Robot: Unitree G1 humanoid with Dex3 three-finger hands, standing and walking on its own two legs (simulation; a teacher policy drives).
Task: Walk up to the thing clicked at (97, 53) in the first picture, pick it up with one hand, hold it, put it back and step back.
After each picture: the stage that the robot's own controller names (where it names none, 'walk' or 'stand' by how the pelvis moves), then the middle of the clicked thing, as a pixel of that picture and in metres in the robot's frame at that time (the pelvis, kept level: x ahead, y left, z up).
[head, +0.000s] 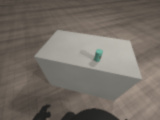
stand; (98, 55) +0.61 -0.06 -0.03
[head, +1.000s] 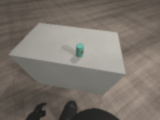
walk; (79, 50) +0.56 +0.14 +0.00
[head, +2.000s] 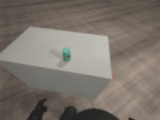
stand; (66, 54) +0.51 +0.23 -0.01
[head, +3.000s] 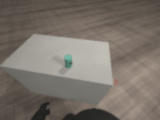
stand; (68, 61) +0.49 +0.21 -0.04
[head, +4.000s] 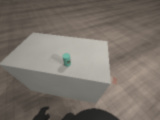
stand; (67, 60) +0.49 +0.23 -0.04
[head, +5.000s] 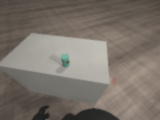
stand; (65, 60) +0.48 +0.24 -0.04
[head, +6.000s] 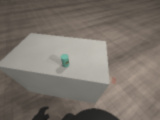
stand; (65, 60) +0.48 +0.24 -0.04
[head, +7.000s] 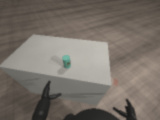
rise first; (66, 61) +0.48 +0.24 -0.03
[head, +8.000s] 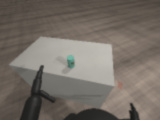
go down; (71, 61) +0.50 +0.23 -0.03
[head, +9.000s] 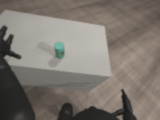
go down; (59, 50) +0.48 +0.21 +0.01
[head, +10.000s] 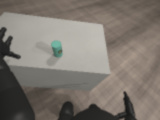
approach; (57, 49) +0.49 +0.22 +0.03
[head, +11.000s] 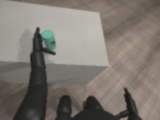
close in; (49, 40) +0.51 +0.23 +0.06
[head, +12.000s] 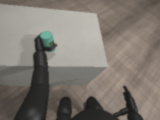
lift; (48, 42) +0.51 +0.23 +0.06
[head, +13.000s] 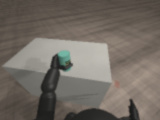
lift; (65, 61) +0.33 +0.17 +0.18
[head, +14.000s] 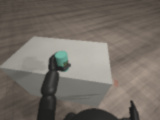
hold; (62, 61) +0.32 +0.19 +0.17
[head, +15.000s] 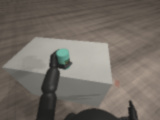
hold; (64, 59) +0.33 +0.18 +0.18
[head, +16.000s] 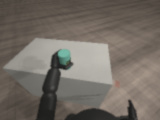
hold; (65, 60) +0.33 +0.17 +0.18
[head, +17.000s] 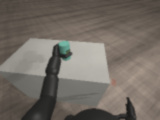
crouch; (65, 51) +0.42 +0.18 +0.18
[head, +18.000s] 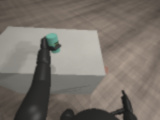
lower; (53, 43) +0.50 +0.22 +0.13
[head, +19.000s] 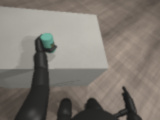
lower; (49, 43) +0.50 +0.23 +0.06
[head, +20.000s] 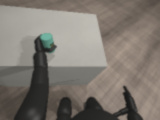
lower; (48, 43) +0.51 +0.23 +0.06
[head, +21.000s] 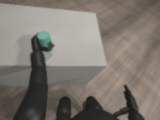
lower; (45, 42) +0.51 +0.24 +0.06
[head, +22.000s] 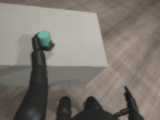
lower; (46, 41) +0.51 +0.24 +0.06
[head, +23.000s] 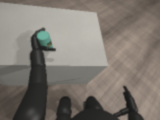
open; (45, 42) +0.51 +0.24 +0.06
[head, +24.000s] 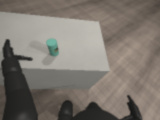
sink last; (53, 48) +0.49 +0.24 +0.04
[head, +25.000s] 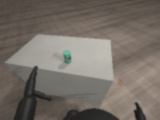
stand; (67, 57) +0.52 +0.25 +0.01
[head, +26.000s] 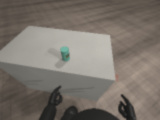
stand; (65, 54) +0.49 +0.24 +0.03
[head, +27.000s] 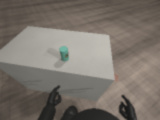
stand; (64, 54) +0.49 +0.24 +0.03
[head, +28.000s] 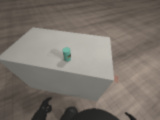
stand; (67, 54) +0.51 +0.23 +0.01
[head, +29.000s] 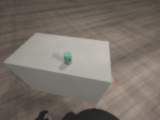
stand; (67, 58) +0.52 +0.23 -0.04
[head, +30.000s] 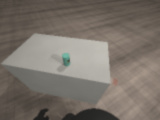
stand; (66, 59) +0.51 +0.24 -0.04
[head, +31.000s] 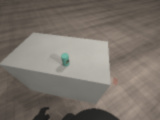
stand; (65, 60) +0.49 +0.24 -0.04
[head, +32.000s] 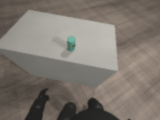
walk; (71, 44) +0.56 +0.17 -0.02
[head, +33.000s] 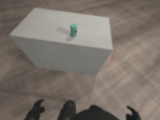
walk; (73, 30) +0.77 +0.24 -0.02
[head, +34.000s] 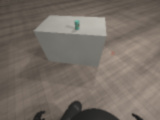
stand; (77, 25) +1.11 +0.32 -0.02
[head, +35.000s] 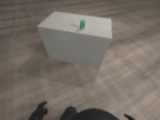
stand; (82, 24) +1.11 +0.20 -0.02
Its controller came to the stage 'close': yes
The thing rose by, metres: 0.22
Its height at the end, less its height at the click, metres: +0.00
